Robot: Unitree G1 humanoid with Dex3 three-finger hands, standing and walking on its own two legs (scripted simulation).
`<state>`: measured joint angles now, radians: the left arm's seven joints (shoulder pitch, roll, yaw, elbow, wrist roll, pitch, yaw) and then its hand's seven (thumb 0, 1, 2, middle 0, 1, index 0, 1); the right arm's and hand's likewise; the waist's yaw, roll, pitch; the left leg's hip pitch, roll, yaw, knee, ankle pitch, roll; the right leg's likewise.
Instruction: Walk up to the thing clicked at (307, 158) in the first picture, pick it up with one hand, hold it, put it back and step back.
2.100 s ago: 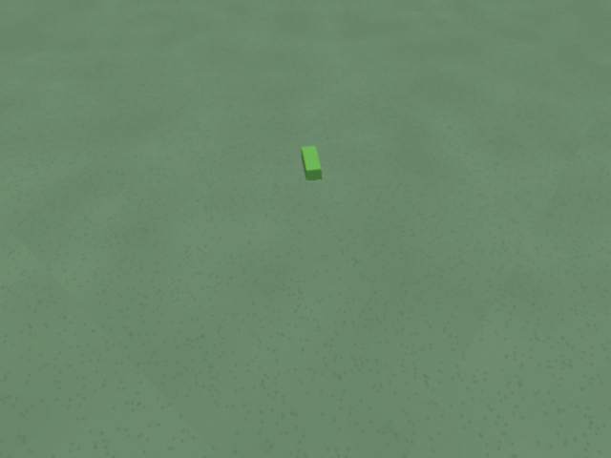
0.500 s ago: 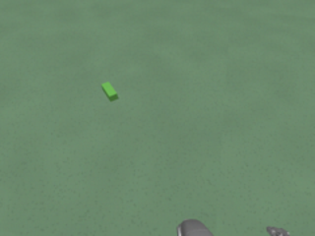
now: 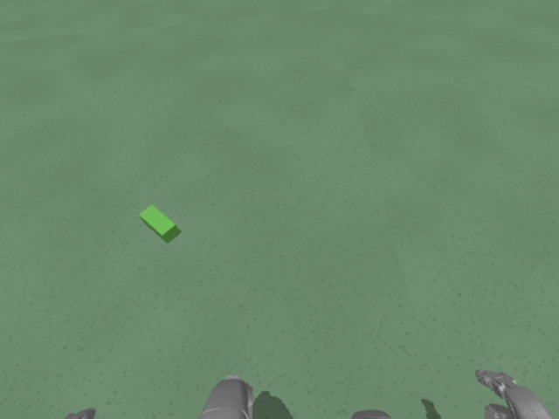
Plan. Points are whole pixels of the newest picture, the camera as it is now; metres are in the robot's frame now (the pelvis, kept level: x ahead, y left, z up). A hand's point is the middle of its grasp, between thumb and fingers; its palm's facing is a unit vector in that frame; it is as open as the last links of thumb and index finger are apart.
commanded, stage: walk up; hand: left
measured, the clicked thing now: (159, 223) +0.99 +0.56 -0.72
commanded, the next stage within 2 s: none
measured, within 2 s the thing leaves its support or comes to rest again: neither
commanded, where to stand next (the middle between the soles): +0.50 +0.71 m, yaw -44 degrees
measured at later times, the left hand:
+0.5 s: hand (27, 324) +0.32 +0.48 -0.11, palm faces -0.31 -0.76 -0.57, open 7.4 cm
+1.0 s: hand out of the picture +0.49 +0.70 -0.15, palm faces -0.35 -0.68 -0.64, open 7.4 cm
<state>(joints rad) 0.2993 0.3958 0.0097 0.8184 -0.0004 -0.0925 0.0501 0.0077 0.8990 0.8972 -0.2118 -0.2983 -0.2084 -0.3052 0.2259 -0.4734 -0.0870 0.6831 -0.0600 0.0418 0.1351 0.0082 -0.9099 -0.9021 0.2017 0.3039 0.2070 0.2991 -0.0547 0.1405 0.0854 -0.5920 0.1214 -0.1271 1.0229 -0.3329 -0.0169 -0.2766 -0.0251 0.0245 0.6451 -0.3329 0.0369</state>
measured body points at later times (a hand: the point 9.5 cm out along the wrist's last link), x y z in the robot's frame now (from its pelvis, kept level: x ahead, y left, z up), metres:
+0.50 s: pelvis +0.17 +0.20 +0.00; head +0.19 +0.15 +0.45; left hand +0.33 +0.52 -0.08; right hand +0.10 -0.12 -0.13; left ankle +0.17 +0.24 -0.72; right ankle +0.21 +0.11 -0.71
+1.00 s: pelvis +0.30 +0.40 -0.03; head +0.34 +0.37 +0.41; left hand +0.51 +0.73 -0.11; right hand +0.27 +0.05 -0.12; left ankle +0.36 +0.52 -0.72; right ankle +0.23 +0.21 -0.66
